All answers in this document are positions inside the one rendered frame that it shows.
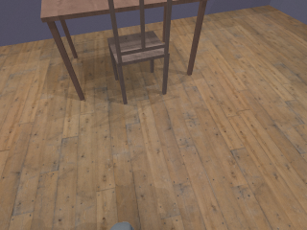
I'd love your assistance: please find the table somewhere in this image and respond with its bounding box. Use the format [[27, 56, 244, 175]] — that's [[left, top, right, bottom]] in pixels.
[[40, 0, 209, 101]]

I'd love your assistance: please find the chair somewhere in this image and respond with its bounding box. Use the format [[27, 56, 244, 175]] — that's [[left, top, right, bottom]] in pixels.
[[107, 0, 173, 104]]

